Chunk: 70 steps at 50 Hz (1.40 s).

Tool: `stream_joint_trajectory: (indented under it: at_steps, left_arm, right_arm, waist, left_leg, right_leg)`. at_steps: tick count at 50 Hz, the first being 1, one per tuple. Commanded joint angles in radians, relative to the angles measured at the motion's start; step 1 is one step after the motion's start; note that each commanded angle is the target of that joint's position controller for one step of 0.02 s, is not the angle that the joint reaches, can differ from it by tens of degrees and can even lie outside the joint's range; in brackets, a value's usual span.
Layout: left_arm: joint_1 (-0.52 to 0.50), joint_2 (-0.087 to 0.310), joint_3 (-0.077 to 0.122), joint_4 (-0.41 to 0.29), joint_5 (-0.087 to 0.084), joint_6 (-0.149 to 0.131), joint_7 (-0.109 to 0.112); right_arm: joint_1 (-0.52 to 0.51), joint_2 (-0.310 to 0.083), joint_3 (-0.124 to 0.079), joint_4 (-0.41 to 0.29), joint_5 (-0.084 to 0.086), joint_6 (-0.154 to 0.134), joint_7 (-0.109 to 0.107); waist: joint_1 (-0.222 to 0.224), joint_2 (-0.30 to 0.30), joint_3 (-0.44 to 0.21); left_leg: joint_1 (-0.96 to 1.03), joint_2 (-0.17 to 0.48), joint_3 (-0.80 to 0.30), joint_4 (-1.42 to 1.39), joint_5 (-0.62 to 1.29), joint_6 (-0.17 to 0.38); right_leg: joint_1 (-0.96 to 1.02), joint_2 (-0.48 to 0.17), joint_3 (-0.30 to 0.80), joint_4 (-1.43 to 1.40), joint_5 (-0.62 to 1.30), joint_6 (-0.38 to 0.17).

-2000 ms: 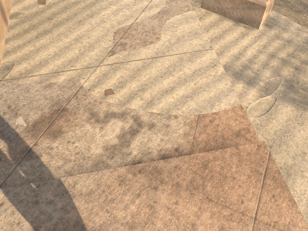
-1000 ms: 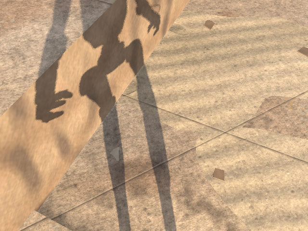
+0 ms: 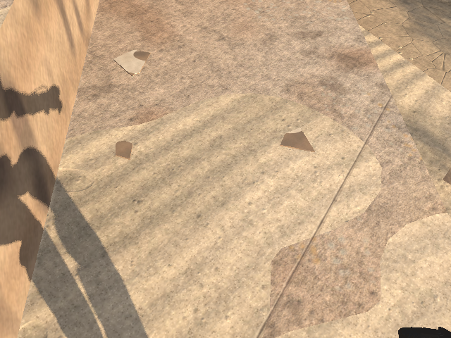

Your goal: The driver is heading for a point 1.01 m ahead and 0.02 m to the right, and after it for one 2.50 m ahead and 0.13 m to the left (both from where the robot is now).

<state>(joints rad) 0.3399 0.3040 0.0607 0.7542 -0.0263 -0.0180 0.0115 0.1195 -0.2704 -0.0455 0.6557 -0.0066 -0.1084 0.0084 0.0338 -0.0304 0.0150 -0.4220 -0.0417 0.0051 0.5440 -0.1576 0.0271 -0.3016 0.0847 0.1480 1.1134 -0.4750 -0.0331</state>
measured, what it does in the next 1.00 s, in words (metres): walks ahead: right foot, then left foot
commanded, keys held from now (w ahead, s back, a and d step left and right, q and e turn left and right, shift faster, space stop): w+e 0.32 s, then w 0.20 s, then w+q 0.30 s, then q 0.18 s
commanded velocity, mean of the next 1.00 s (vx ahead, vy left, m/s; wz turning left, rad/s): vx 0.47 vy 0.00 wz -0.16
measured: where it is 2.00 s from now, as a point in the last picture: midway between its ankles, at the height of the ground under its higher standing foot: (287, 271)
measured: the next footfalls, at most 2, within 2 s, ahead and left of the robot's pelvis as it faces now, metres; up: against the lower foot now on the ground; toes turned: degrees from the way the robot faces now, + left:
right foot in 0.42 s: +0.35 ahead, -0.19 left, +0.00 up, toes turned -17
left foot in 0.96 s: +0.71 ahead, -0.05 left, +0.00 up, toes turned -5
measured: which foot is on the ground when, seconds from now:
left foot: down 0.00-0.42, up 0.44-0.94, down 0.96-1.00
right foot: up 0.00-0.40, down 0.42-0.94, up 0.96-1.00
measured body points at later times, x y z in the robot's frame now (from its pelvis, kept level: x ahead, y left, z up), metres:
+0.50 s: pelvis +0.26 -0.08 +0.00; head +0.29 -0.10 +0.44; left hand +0.52 +0.11 -0.08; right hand +0.22 -0.37 -0.13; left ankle +0.12 +0.10 -0.65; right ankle +0.31 -0.18 -0.73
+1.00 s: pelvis +0.54 -0.11 -0.01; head +0.59 -0.11 +0.44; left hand +0.63 +0.17 -0.14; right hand +0.70 -0.39 -0.11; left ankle +0.67 -0.05 -0.73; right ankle +0.33 -0.19 -0.67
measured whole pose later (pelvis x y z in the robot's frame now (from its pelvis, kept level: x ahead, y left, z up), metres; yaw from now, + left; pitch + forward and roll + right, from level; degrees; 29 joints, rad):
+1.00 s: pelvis +0.54 -0.11 -0.01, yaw -5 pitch +3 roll -1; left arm 0.27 0.29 0.06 0.80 0.01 -0.04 0.03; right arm 0.10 -0.29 -0.05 0.73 0.00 -0.07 0.05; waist 0.03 0.02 0.06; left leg -0.54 -0.04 0.02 0.59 -0.10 0.08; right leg -0.13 0.01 -0.08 0.91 -0.57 0.04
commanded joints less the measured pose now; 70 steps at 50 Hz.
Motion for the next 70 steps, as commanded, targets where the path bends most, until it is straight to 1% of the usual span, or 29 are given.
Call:
stream_joint_trajectory:
  at_steps: [1, 3, 6, 12, 17, 19, 21, 22, 23, 24, 25, 26, 28, 33, 38, 43, 45, 47, 48, 49, 50, 51, 53, 54, 56, 59, 63, 66, 70]
  left_arm:
    - [-0.084, 0.132, 0.035, -0.118, 0.012, -0.012, -0.002]
    - [-0.051, 0.094, 0.033, -0.116, -0.003, -0.001, -0.006]
    - [-0.094, 0.057, 0.023, -0.141, 0.006, 0.010, -0.007]
    - [-0.227, 0.031, 0.010, -0.172, 0.006, -0.005, -0.034]
    - [-0.334, 0.028, 0.008, -0.224, 0.005, -0.005, -0.060]
    - [-0.297, 0.051, 0.021, -0.226, 0.014, -0.003, -0.060]
    - [-0.031, 0.130, 0.068, -0.145, 0.016, 0.001, -0.047]
    - [0.139, 0.216, 0.095, -0.111, 0.010, 0.009, -0.027]
    - [0.096, 0.293, 0.093, -0.120, 0.007, -0.002, -0.029]
    - [0.099, 0.192, 0.068, -0.130, 0.008, -0.015, -0.036]
    - [0.051, 0.160, 0.055, -0.117, 0.014, -0.029, -0.038]
    - [-0.012, 0.135, 0.046, -0.113, 0.012, -0.037, -0.037]
    - [-0.097, 0.072, 0.026, -0.123, 0.033, -0.047, -0.035]
    - [-0.085, 0.094, 0.035, -0.071, 0.041, -0.079, -0.021]
    - [-0.071, 0.107, 0.034, -0.032, 0.039, -0.085, -0.011]
    - [-0.035, 0.126, 0.042, 0.017, 0.026, -0.054, 0.003]
    - [-0.057, 0.153, 0.048, 0.011, 0.021, -0.032, 0.022]
    - [-0.092, 0.160, 0.047, -0.007, 0.018, -0.013, 0.038]
    - [-0.066, 0.134, 0.034, -0.025, 0.033, -0.020, 0.039]
    - [0.095, 0.000, -0.007, -0.049, 0.073, -0.040, 0.014]
    - [0.056, 0.093, 0.001, -0.027, 0.044, -0.060, -0.003]
    - [-0.051, 0.127, 0.011, -0.061, 0.007, -0.065, -0.006]
    - [-0.134, 0.125, 0.014, -0.076, 0.028, -0.051, 0.016]
    - [-0.119, 0.131, 0.019, -0.081, 0.031, -0.035, 0.021]
    - [-0.074, 0.101, 0.016, -0.077, 0.035, -0.014, 0.028]
    - [-0.080, 0.077, 0.009, -0.077, 0.044, -0.004, 0.040]
    - [-0.154, 0.077, 0.010, -0.096, 0.035, 0.008, 0.038]
    - [-0.204, 0.077, 0.012, -0.113, 0.031, -0.002, 0.029]
    - [-0.162, 0.090, 0.024, -0.103, 0.024, -0.033, 0.012]
  right_arm:
    - [0.118, -0.110, -0.038, -0.013, -0.005, 0.007, -0.007]
    - [0.098, -0.092, -0.033, 0.003, -0.004, 0.000, -0.006]
    - [0.107, -0.121, -0.043, 0.037, 0.000, -0.013, -0.007]
    - [0.124, -0.166, -0.056, 0.091, 0.006, 0.000, -0.014]
    - [0.189, -0.205, -0.068, 0.146, 0.030, 0.027, -0.011]
    - [0.187, -0.232, -0.073, 0.161, 0.042, 0.037, -0.011]
    - [0.176, -0.220, -0.061, 0.171, 0.043, 0.044, -0.016]
    - [0.187, -0.162, -0.034, 0.150, 0.006, 0.039, -0.017]
    - [0.297, -0.054, 0.004, 0.118, -0.006, 0.015, -0.002]
    - [0.196, -0.164, -0.020, 0.131, 0.034, -0.005, 0.008]
    - [0.100, -0.182, -0.027, 0.094, 0.062, -0.016, 0.012]
    - [0.075, -0.163, -0.021, 0.096, 0.048, -0.022, 0.004]
    - [0.114, -0.159, -0.027, 0.128, 0.033, -0.005, 0.005]
    - [0.100, -0.101, -0.020, 0.141, 0.032, 0.045, 0.004]
    - [-0.031, -0.069, -0.008, 0.103, 0.029, 0.038, 0.023]
    - [-0.114, -0.066, -0.004, 0.041, 0.018, 0.031, 0.052]
    - [-0.053, -0.099, -0.020, 0.033, 0.009, 0.030, 0.066]
    - [0.171, -0.173, -0.060, 0.081, 0.011, 0.032, 0.058]
    - [0.270, -0.246, -0.083, 0.087, 0.009, 0.038, 0.037]
    - [0.230, -0.335, -0.089, 0.060, -0.004, 0.040, 0.027]
    - [0.256, -0.273, -0.079, 0.031, -0.003, 0.044, 0.027]
    - [0.188, -0.231, -0.071, 0.010, 0.003, 0.049, 0.024]
    - [0.086, -0.165, -0.054, -0.004, 0.029, 0.065, 0.011]
    - [0.065, -0.159, -0.051, -0.013, 0.015, 0.071, 0.005]
    - [0.035, -0.168, -0.056, -0.028, 0.001, 0.078, 0.002]
    - [0.043, -0.200, -0.068, -0.030, 0.006, 0.088, -0.014]
    - [0.025, -0.201, -0.069, -0.045, 0.020, 0.124, -0.039]
    - [0.030, -0.198, -0.069, -0.052, 0.017, 0.139, -0.044]
    - [0.018, -0.180, -0.065, -0.065, 0.027, 0.148, -0.041]
  waist:
    - [-0.082, 0.088, -0.019]
    - [-0.052, 0.140, -0.006]
    - [-0.051, 0.117, 0.011]
    - [-0.095, 0.082, 0.029]
    - [-0.118, 0.084, 0.064]
    - [-0.072, 0.110, 0.033]
    - [0.079, 0.092, -0.112]
    - [0.136, -0.048, -0.229]
    - [0.011, -0.248, -0.362]
    - [0.089, -0.094, -0.375]
    - [0.084, -0.079, -0.214]
    - [0.046, -0.015, -0.136]
    - [-0.021, -0.028, -0.071]
    - [-0.039, -0.013, 0.001]
    - [0.012, -0.019, 0.057]
    - [0.031, -0.007, 0.083]
    - [-0.010, -0.055, 0.012]
    - [-0.127, -0.052, -0.115]
    - [-0.165, 0.067, -0.210]
    - [-0.027, 0.315, -0.352]
    - [-0.119, 0.165, -0.538]
    - [-0.127, 0.113, -0.417]
    - [-0.074, 0.007, -0.176]
    - [-0.037, 0.035, -0.141]
    - [-0.002, 0.084, -0.118]
    - [-0.003, 0.096, -0.163]
    - [-0.027, 0.132, -0.169]
    - [-0.048, 0.173, -0.132]
    - [-0.019, 0.199, -0.134]
  left_leg:
    - [0.362, 0.327, -0.414, -0.293, -0.149, 0.152]
    - [0.283, 0.284, -0.280, -0.345, -0.052, 0.144]
    - [0.276, 0.302, -0.174, -0.391, 0.055, 0.173]
    - [0.337, 0.275, 0.042, -0.398, 0.189, 0.141]
    - [0.458, 0.323, 0.101, -0.348, 0.290, 0.119]
    - [0.491, 0.333, 0.125, -0.246, 0.578, 0.106]
    - [0.379, 0.278, 0.191, 0.078, 0.754, 0.061]
    - [0.118, 0.230, 0.200, 0.403, 0.373, 0.018]
    - [-0.215, 0.040, 0.074, 0.713, -0.435, -0.034]
    - [-0.296, 0.071, -0.083, 0.803, -0.420, -0.025]
    - [-0.366, 0.111, -0.066, 0.792, -0.333, -0.008]
    - [-0.337, 0.157, -0.064, 0.719, -0.240, -0.001]
    - [-0.230, 0.202, -0.072, 0.633, -0.139, -0.009]
    - [-0.257, 0.192, -0.092, 0.487, 0.026, -0.055]
    - [-0.206, 0.142, -0.043, 0.169, 0.303, -0.042]
    - [-0.256, 0.103, 0.006, 0.031, 0.233, 0.004]
    - [-0.166, 0.042, 0.064, 0.033, 0.133, 0.031]
    - [0.120, -0.030, 0.081, -0.027, 0.166, 0.076]
    - [0.387, 0.085, -0.092, -0.042, 0.487, 0.135]
    - [0.765, 0.380, -0.556, 0.030, 0.867, 0.366]
    - [0.813, 0.407, -0.676, -0.048, 0.764, 0.413]
    - [0.714, 0.359, -0.542, -0.081, 0.666, 0.365]
    - [0.403, 0.273, -0.403, -0.154, 0.521, 0.291]
    - [0.278, 0.249, -0.379, -0.190, 0.490, 0.281]
    - [0.153, 0.215, -0.334, -0.217, 0.510, 0.275]
    - [0.128, 0.188, -0.304, -0.192, 0.558, 0.255]
    - [0.112, 0.146, -0.346, -0.192, 0.201, 0.194]
    - [0.123, 0.139, -0.412, -0.183, 0.053, 0.179]
    - [0.189, 0.127, -0.491, -0.082, 0.187, 0.146]
  right_leg:
    - [-0.414, -0.143, -0.007, 0.121, 0.120, 0.023]
    - [-0.345, -0.175, -0.028, 0.068, 0.153, 0.024]
    - [-0.389, -0.195, -0.040, -0.031, 0.213, 0.040]
    - [-0.359, -0.190, -0.103, -0.330, 0.490, 0.043]
    - [-0.331, -0.158, -0.166, -0.473, 0.407, -0.005]
    - [-0.225, -0.104, -0.207, -0.505, 0.300, -0.046]
    - [0.181, -0.025, -0.237, -0.591, 0.373, -0.107]
    - [0.501, -0.195, 0.008, -0.571, 0.440, -0.168]
    - [0.708, -0.437, 0.564, -0.722, 0.225, -0.350]
    - [0.682, -0.454, 0.602, -0.807, 0.139, -0.337]
    - [0.568, -0.415, 0.435, -0.816, 0.221, -0.291]
    - [0.434, -0.369, 0.311, -0.822, 0.331, -0.253]
    - [0.264, -0.315, 0.154, -0.874, 0.495, -0.222]
    - [0.178, -0.299, -0.044, -0.976, 0.608, -0.208]
    - [0.175, -0.266, -0.204, -1.024, 0.552, -0.148]
    - [0.366, -0.320, -0.263, -0.910, 0.804, -0.116]
    - [0.417, -0.320, -0.280, -0.758, 1.137, -0.083]
    - [0.347, -0.268, -0.307, -0.437, 1.216, -0.026]
    - [0.147, -0.200, -0.312, -0.142, 0.877, 0.034]
    - [-0.274, 0.007, -0.230, 0.260, -0.196, 0.115]
    - [-0.311, 0.000, -0.021, 0.375, -0.215, 0.102]
    - [-0.365, -0.056, -0.007, 0.340, -0.136, 0.079]
    - [-0.368, -0.118, -0.048, 0.193, -0.018, 0.080]
    - [-0.296, -0.130, -0.043, 0.147, 0.013, 0.081]
    - [-0.226, -0.121, -0.063, 0.048, 0.030, 0.098]
    - [-0.206, -0.100, -0.070, -0.099, 0.111, 0.130]
    - [-0.190, -0.082, -0.049, -0.237, 0.229, 0.142]
    - [-0.173, -0.065, -0.035, -0.353, 0.219, 0.133]
    - [-0.044, -0.052, -0.042, -0.634, 0.266, 0.094]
